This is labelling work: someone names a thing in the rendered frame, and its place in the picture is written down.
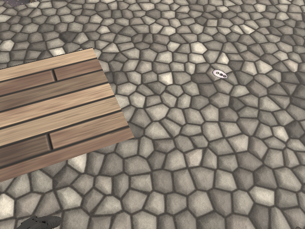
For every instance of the left robot hand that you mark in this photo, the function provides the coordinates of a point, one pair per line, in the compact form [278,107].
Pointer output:
[45,222]

